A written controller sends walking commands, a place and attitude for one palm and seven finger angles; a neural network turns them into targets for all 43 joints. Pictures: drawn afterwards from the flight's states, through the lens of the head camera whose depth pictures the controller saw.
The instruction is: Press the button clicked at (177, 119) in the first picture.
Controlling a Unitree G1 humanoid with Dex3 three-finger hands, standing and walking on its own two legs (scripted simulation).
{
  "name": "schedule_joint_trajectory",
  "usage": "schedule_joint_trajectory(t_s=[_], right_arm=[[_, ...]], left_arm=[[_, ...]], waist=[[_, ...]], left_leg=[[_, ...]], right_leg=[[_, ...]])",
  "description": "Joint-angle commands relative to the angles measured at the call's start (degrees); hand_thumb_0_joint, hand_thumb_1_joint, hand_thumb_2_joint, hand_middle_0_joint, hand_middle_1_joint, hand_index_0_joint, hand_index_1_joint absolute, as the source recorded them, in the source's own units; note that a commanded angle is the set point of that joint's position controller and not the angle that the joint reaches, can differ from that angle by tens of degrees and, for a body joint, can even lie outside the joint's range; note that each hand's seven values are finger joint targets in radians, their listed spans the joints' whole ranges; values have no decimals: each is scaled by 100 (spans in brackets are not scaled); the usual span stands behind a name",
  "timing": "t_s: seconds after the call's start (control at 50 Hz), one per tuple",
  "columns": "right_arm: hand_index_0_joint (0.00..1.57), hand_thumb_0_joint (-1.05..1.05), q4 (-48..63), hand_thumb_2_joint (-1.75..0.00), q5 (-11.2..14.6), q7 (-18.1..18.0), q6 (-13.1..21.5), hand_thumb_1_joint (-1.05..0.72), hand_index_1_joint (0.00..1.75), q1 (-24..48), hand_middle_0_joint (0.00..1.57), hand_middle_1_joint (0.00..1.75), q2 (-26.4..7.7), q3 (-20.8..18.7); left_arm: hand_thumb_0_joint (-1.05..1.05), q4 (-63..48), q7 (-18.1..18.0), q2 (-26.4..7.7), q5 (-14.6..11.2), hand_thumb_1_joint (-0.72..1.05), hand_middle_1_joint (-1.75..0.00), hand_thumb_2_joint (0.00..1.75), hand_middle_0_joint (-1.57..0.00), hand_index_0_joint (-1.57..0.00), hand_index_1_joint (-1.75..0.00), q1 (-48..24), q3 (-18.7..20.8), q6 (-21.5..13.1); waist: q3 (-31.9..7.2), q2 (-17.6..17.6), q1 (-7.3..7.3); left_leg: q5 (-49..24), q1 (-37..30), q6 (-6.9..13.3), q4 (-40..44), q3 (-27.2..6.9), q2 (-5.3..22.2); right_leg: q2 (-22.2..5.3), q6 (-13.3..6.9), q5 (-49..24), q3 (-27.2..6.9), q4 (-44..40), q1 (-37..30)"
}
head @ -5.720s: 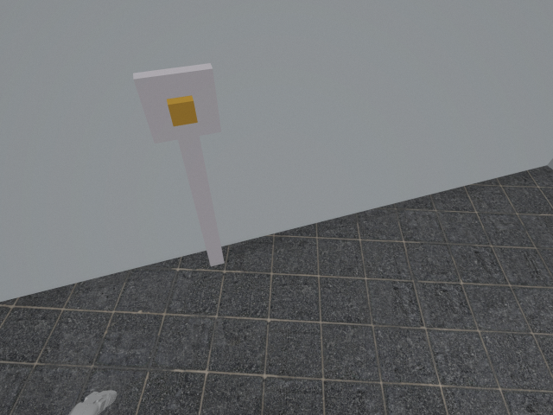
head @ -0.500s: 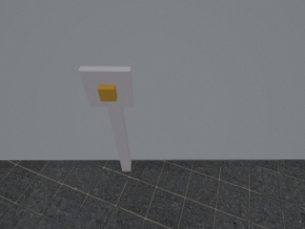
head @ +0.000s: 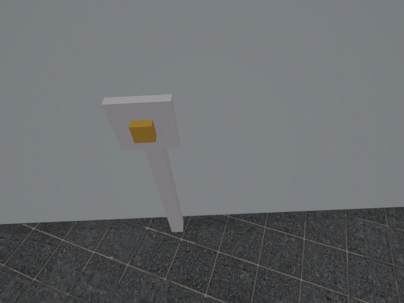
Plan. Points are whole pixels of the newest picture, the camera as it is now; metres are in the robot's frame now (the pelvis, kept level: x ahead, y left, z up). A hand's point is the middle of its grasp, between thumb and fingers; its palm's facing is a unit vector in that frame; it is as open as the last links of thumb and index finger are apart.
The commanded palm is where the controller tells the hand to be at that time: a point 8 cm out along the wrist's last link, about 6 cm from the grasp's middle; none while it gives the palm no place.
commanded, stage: look again from close up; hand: left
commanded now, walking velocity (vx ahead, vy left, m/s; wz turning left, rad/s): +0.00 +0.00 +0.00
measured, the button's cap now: (143, 130) +0.55 +0.20 +0.01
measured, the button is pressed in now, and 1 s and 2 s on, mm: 0 0 0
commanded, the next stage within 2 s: shuffle to correct the standing spot in 0.02 s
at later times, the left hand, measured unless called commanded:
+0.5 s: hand out of the picture +0.01 +0.14 -0.19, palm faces +0.08 -0.98 -0.16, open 7.4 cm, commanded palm none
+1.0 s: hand out of the picture +0.04 +0.20 -0.18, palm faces +0.10 -0.97 -0.24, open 7.4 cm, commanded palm none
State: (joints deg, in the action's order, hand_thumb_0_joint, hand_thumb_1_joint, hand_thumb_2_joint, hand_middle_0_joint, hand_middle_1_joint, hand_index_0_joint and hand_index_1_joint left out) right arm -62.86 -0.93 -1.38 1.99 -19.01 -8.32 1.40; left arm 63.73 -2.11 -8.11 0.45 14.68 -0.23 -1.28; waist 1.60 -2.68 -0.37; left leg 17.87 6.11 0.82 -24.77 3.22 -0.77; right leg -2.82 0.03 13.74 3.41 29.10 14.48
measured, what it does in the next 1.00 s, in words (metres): stands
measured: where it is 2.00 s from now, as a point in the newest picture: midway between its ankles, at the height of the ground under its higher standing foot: outside the picture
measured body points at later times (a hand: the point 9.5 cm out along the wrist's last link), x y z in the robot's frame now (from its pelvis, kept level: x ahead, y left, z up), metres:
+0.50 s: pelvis +0.04 -0.02 -0.01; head +0.06 -0.02 +0.44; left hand +0.01 +0.19 -0.17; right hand +0.03 -0.23 -0.18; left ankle -0.05 +0.11 -0.74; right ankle +0.02 -0.12 -0.74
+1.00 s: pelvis -0.02 +0.00 -0.01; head -0.02 +0.02 +0.44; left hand +0.04 +0.26 -0.16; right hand +0.08 -0.25 -0.14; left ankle -0.02 +0.10 -0.74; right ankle +0.02 -0.12 -0.74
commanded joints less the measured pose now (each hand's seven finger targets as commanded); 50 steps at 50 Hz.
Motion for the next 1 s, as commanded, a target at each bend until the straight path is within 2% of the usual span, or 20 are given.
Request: schedule_joint_trajectory(t_s=[0.0, 0.1, 0.14, 0.22, 0.28, 0.38, 0.44, 0.48, 0.52, 0.58, 0.74, 0.76, 0.78, 0.8, 0.82, 0.86, 0.88, 0.92, 0.96, 0.98], right_arm=[[20, 0, 53, -90, 6, -60, 43, -90, 30, -403, 20, 30, -475, -101], [20, 0, -23, -90, 10, -69, 24, -90, 30, -343, 20, 30, -469, -110], [20, 0, -67, -90, -10, -58, -7, -90, 30, -367, 20, 30, -456, -112], [20, 0, -7, -90, -48, -25, -64, -90, 30, -287, 20, 30, -443, -136], [20, 0, 4, -90, -54, -19, -51, -90, 30, -361, 20, 30, -454, -163], [20, 0, 13, -90, -38, -58, 50, -90, 30, -458, 20, 30, -396, -186], [20, 0, 0, -90, 12, -118, 53, -90, 30, -431, 20, 30, -242, -141], [20, 0, -47, -90, 51, -148, 20, -90, 30, -445, 20, 30, -264, -147], [20, 0, -62, -90, 79, -185, 6, -90, 30, -430, 20, 30, -374, -195], [20, 0, -32, -90, 89, -212, -42, -90, 30, -378, 20, 30, -446, -266], [20, 0, 88, -90, 57, -172, -95, -90, 30, -139, 20, 30, -363, -269], [20, 0, 844, -90, 17, -85, -156, -90, 30, 363, 20, 30, -1470, -452], [20, 0, 1021, -90, 5, -93, -20, -90, 30, 281, 20, 30, -1264, -507], [20, 0, 933, -90, -4, -126, -25, -90, 30, 220, 20, 30, -814, -481], [20, 0, 990, -90, 41, -126, -80, -90, 30, 353, 20, 30, -688, -442], [20, 0, 1166, -90, 54, -95, -169, -90, 30, 625, 20, 30, -559, -407], [20, 0, 1171, -90, 52, -79, -204, -90, 30, 629, 20, 30, -589, -431], [20, 0, 1090, -90, 23, -35, -196, -90, 30, 351, 20, 30, -878, -508], [20, 0, 1175, -90, -63, 5, -139, -90, 30, 471, 20, 30, -1405, -573], [20, 0, 1202, -90, -77, 28, -149, -90, 30, 713, 20, 30, -1510, -582]], left_arm=[[0, -136, -7, -536, -14, 90, -30, 90, -20, -20, -30, 381, 102, -58], [0, -84, -7, -574, -8, 90, -30, 90, -20, -20, -30, 360, 110, -72], [0, -63, 6, -575, 12, 90, -30, 90, -20, -20, -30, 398, 125, -49], [0, -87, 62, -596, 69, 90, -30, 90, -20, -20, -30, 412, 165, 14], [0, -113, 98, -576, 83, 90, -30, 90, -20, -20, -30, 453, 189, -1], [0, -40, 104, -556, 84, 90, -30, 90, -20, -20, -30, 747, 257, -88], [0, 65, 34, -621, 47, 90, -30, 90, -20, -20, -30, 1005, 279, -119], [0, 44, -13, -582, 11, 90, -30, 90, -20, -20, -30, 890, 248, -122], [0, -34, -57, -607, -21, 90, -30, 90, -20, -20, -30, 761, 250, -117], [0, -147, -96, -644, -21, 90, -30, 90, -20, -20, -30, 679, 284, -49], [0, -290, -82, -534, 26, 90, -30, 90, -20, -20, -30, 494, 246, 57], [0, -795, -17, -1803, 117, 90, -30, 90, -20, -20, -30, 466, 293, 5], [0, -918, -91, -1481, 80, 90, -30, 90, -20, -20, -30, 588, 450, -50], [0, -838, -127, -1143, 101, 90, -30, 90, -20, -20, -30, 654, 439, -47], [0, -912, -152, -1195, 90, 90, -30, 90, -20, -20, -30, 769, 414, -25], [0, -1103, -168, -1181, 137, 90, -30, 90, -20, -20, -30, 678, 399, 37], [0, -1187, -164, -1277, 131, 90, -30, 90, -20, -20, -30, 380, 411, 71], [0, -1405, -103, -1432, 79, 90, -30, 90, -20, -20, -30, -382, 402, 125], [0, -1507, -18, -1328, 59, 90, -30, 90, -20, -20, -30, -533, 397, 185], [0, -1475, 1, -1283, 83, 90, -30, 90, -20, -20, -30, -548, 373, 212]], waist=[[116, 275, 50], [45, 297, 35], [22, 281, 36], [567, 274, 51], [723, 121, 12], [360, 308, 38], [67, 496, 89], [-7, 432, 33], [-144, 127, 21], [-294, 35, 52], [-117, 347, 89], [428, 996, 64], [-654, 1392, 166], [-1124, 1477, 135], [-1290, 1513, 241], [-1102, 849, 260], [-788, 732, 128], [-288, 473, -203], [180, -151, -81], [498, -611, -13]], left_leg=[[-1402, 625, 96, 543, -516, 634], [-1485, 496, 64, 483, -473, 627], [-795, 560, 90, 421, -453, 597], [362, 995, 194, 353, -532, 535], [391, 1026, 253, 267, -607, 578], [-862, 882, 230, -367, -357, 541], [-1545, 892, 24, -755, -145, 408], [-2348, 629, -51, -543, -249, 504], [-3461, 277, -69, -422, -298, 605], [-4044, 16, -31, -459, -249, 667], [-2604, 194, 27, 75, -320, 710], [-3118, 778, -20, -554, -396, 446], [-1845, 900, 119, -978, -327, 477], [-793, 1349, 56, -1226, -215, 231], [466, 1699, 28, -1513, -244, 131], [821, 1726, 19, -1637, -193, 127], [654, 1498, 30, -1384, -203, 193], [-480, 564, 97, -482, -283, 319], [-431, 1045, 390, 165, -1149, 979], [266, 1579, 438, 630, -1376, 1049]], right_leg=[[-377, -254, -1280, -433, -330, -644], [-425, -273, -1584, -431, -360, -713], [-405, -303, -806, -380, -307, -710], [-340, -361, 927, -427, -412, -210], [-271, -405, 1066, -406, -322, -2], [-362, -523, -481, -371, 62, -371], [-664, -569, -2956, -549, 163, -894], [-630, -457, -4171, -348, 328, -932], [-559, -329, -4337, -248, 395, -918], [-521, -256, -3923, -185, 426, -851], [-534, -258, -2548, -259, 14, -712], [-329, -237, -3710, -227, -3, -719], [-742, -339, -3947, -622, 252, -1216], [-1081, -557, -5308, -900, 354, -1938], [-1370, -767, -5926, -1050, 305, -2420], [-1474, -962, -5052, -1070, 115, -2094], [-1411, -943, -4054, -916, -27, -1483], [-962, -598, -1510, -557, -192, -59], [-260, -199, 345, -87, -166, 342], [-102, -111, 530, 0, -37, 126]])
